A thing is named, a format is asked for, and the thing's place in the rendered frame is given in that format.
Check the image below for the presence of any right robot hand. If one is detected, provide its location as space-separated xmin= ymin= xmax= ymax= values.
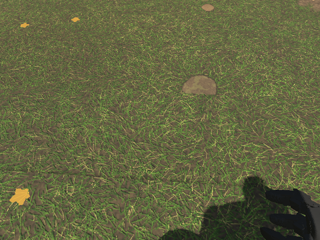
xmin=260 ymin=188 xmax=320 ymax=240

